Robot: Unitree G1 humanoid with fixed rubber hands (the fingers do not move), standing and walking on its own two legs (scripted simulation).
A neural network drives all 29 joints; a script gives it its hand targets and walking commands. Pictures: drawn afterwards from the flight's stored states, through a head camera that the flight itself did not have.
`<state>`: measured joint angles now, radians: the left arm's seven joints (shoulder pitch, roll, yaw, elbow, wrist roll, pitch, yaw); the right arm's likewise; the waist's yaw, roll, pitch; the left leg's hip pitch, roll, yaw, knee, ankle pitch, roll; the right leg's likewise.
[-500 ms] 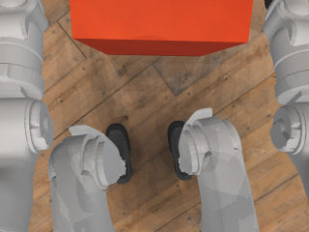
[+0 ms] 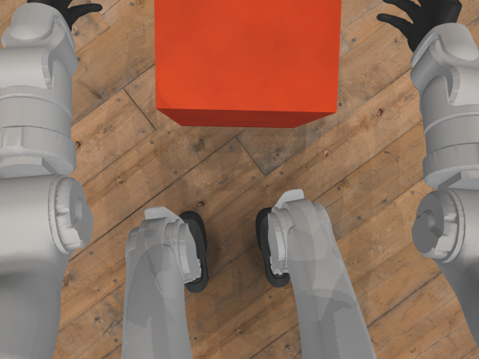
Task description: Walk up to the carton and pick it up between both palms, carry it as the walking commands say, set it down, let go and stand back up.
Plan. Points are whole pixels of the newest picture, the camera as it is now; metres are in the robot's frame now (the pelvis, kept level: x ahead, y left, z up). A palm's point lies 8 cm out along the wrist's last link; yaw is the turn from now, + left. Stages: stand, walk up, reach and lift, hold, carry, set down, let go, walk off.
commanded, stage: set down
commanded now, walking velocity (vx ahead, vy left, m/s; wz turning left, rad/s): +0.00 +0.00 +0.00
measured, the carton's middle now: (242, 53) +0.58 -0.06 -0.32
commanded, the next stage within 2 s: let go in 0.74 s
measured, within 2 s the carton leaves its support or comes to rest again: neither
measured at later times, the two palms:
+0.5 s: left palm out of the picture +0.58 +0.19 +0.05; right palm out of the picture +0.51 -0.28 +0.06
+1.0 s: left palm out of the picture +0.54 +0.19 +0.11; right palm out of the picture +0.48 -0.28 +0.12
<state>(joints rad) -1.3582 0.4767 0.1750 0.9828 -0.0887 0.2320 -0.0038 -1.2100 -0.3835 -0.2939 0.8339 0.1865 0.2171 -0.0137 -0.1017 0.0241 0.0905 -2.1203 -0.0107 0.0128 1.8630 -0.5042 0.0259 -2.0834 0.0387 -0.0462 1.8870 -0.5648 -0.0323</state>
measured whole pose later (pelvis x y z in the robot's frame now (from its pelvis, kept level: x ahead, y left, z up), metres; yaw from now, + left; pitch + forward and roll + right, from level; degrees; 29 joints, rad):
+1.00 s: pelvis +0.05 +0.01 +0.22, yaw +1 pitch +42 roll -1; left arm -0.94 0.30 0.21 0.77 0.04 0.21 -0.01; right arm -0.84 -0.33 -0.38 0.77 0.03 0.15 0.13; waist -0.08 0.04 -0.04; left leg -1.42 -0.03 -0.01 0.97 -0.28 0.02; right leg -1.38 0.04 -0.01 0.98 -0.32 -0.01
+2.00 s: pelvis +0.11 +0.02 +0.31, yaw +0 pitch -6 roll +0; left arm 0.22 0.21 0.03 0.40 0.00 0.14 -0.06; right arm 0.20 -0.20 -0.05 0.39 -0.05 0.16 0.07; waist 0.01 0.01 0.14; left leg -0.09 -0.04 0.02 0.44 -0.24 0.04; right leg -0.07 0.02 0.05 0.45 -0.27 -0.01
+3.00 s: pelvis +0.16 -0.01 +0.31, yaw -4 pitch +2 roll +0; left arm 0.35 0.23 -0.01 0.95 0.02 -0.01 0.03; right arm 0.36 -0.26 0.01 0.91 -0.02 0.00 -0.05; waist -0.01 0.02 -0.06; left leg -0.17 0.02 0.06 0.50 -0.36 -0.01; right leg -0.17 0.08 0.09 0.51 -0.37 -0.06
